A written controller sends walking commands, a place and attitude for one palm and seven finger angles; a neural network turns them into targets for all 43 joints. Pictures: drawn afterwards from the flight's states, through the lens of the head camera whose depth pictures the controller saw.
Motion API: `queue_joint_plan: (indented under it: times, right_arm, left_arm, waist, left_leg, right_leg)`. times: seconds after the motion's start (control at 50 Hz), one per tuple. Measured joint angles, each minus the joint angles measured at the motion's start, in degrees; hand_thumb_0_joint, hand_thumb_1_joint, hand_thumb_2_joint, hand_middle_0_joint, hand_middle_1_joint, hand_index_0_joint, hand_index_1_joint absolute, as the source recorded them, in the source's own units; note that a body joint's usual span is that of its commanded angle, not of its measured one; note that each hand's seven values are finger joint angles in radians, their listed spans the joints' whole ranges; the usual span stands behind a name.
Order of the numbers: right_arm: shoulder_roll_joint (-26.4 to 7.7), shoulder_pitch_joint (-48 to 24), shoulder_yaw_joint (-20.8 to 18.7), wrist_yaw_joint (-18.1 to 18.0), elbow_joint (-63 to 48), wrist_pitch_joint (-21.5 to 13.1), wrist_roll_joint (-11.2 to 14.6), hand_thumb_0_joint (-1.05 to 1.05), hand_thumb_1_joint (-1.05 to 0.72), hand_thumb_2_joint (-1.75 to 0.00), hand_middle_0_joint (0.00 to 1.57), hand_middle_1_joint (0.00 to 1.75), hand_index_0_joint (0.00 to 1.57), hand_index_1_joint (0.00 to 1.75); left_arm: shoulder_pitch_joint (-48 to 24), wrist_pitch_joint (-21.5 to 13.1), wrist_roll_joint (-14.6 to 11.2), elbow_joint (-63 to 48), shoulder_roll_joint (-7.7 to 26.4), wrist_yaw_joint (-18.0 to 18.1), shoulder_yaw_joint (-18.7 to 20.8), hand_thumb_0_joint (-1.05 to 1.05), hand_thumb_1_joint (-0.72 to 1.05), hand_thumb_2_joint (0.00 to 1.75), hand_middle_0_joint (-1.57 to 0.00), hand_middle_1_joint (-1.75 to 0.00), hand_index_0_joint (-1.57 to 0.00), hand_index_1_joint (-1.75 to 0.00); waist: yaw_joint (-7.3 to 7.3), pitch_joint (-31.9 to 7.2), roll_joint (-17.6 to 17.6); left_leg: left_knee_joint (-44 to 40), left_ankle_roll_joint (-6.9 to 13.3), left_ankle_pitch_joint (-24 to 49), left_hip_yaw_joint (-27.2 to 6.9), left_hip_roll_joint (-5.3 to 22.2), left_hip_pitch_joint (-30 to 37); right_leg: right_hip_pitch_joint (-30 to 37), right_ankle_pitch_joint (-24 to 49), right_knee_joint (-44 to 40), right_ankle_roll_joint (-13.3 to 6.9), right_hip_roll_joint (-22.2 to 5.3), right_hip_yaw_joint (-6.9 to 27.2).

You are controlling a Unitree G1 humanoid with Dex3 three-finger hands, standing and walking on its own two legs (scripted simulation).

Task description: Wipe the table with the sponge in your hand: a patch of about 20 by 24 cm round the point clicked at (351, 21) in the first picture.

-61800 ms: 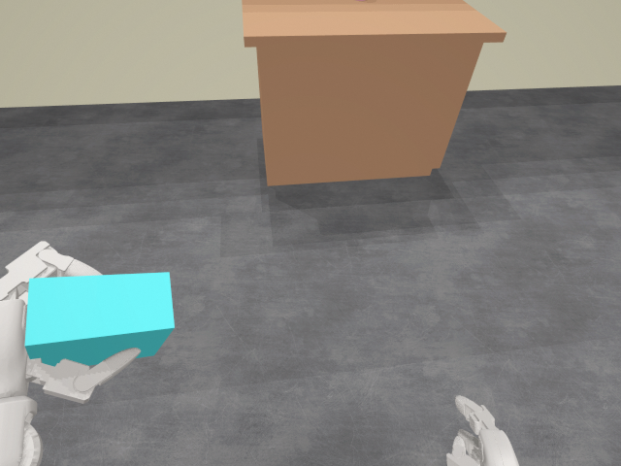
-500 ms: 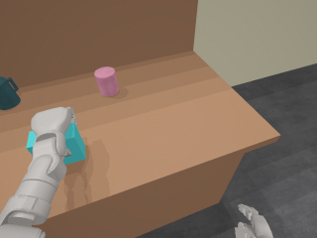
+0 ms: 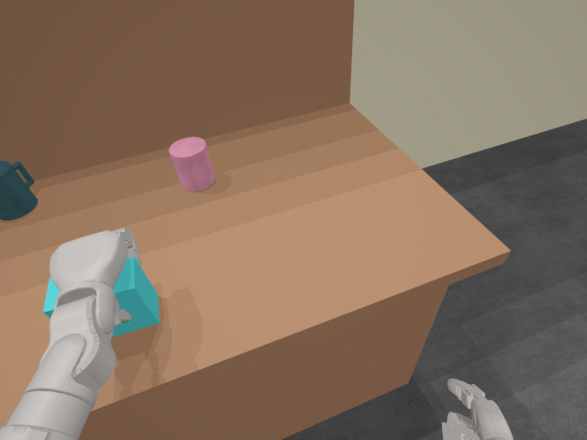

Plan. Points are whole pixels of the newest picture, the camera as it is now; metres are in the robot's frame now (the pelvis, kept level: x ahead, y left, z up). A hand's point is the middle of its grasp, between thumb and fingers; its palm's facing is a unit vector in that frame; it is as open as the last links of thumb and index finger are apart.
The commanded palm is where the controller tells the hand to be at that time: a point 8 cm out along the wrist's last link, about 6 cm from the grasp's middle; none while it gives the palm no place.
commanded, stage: wipe back along the first lane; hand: left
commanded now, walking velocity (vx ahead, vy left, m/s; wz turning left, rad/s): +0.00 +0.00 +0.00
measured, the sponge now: (112, 307) +0.28 +0.31 +0.03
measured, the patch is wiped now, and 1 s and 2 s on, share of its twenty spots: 0.95 0.95 0.95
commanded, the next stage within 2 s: lift the sponge slowly off the table in 0.56 s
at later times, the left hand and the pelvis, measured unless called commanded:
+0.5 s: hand (105, 317) +0.24 +0.28 +0.08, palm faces +0.06 -0.10 -0.99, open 9.8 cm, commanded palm +0.20 +0.27 +0.12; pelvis -0.01 -0.01 +0.00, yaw -1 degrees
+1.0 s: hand (103, 326) +0.23 +0.27 +0.08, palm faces +0.03 -0.11 -0.99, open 9.8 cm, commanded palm +0.19 +0.27 +0.15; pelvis -0.02 -0.01 +0.00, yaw -1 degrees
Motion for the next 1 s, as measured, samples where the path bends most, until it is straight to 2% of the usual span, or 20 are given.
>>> queue_joint_plan:
  times: [0.14,0.34,0.72,1.0]
  right_arm:
    - [0.3,-2.3,0.2,0.4,-0.7,-0.4,-0.1,0.01,-0.91,-0.9,0.2,0.3,0.2,0.3]
    - [1.2,-5.1,1.2,0.3,-1.5,-0.6,-0.1,0.01,-0.91,-0.9,0.2,0.3,0.2,0.3]
    - [1.1,-3.5,1.4,-0.1,-0.4,-0.8,-0.3,0.01,-0.91,-0.9,0.2,0.3,0.2,0.3]
    - [1.1,-3.8,1.1,-1.1,0.1,-1.9,-0.7,0.01,-0.91,-0.9,0.2,0.3,0.2,0.3]
  left_arm:
    - [6.4,1.0,-0.9,-7.4,-0.6,0.4,-0.4,0.0,-0.5,1.04,-0.74,-1.46,-0.77,-1.45]
    - [10.1,3.0,-1.2,-12.5,-1.1,0.0,-1.2,0.01,-0.5,1.04,-0.74,-1.46,-0.77,-1.45]
    - [14.3,3.8,-1.5,-16.8,-1.2,-0.4,-1.2,0.01,-0.5,1.04,-0.74,-1.46,-0.77,-1.45]
    - [12.2,3.5,-2.6,-15.6,0.1,-2.3,-1.0,0.01,-0.51,1.04,-0.76,-1.44,-0.8,-1.42]
  waist:
    - [0.84,-0.2,0.4]
    - [1.9,0.6,0.1]
    - [1.56,1.3,0.1]
    - [1.77,2.4,-0.1]
  left_leg:
    - [0.0,-0.1,-0.5,0.3,0.1,1.4]
    - [-0.1,-0.4,-0.2,0.4,0.3,2.4]
    - [0.1,-0.5,0.3,0.9,0.4,3.1]
    - [-0.3,-0.8,0.8,0.7,0.7,3.7]
  right_leg:
    - [1.0,-0.6,0.5,-0.1,0.1,0.4]
    - [1.8,-0.5,0.8,-0.4,0.3,0.4]
    - [2.2,0.0,1.4,-0.5,0.4,0.8]
    - [2.8,0.5,1.0,-0.8,0.7,0.7]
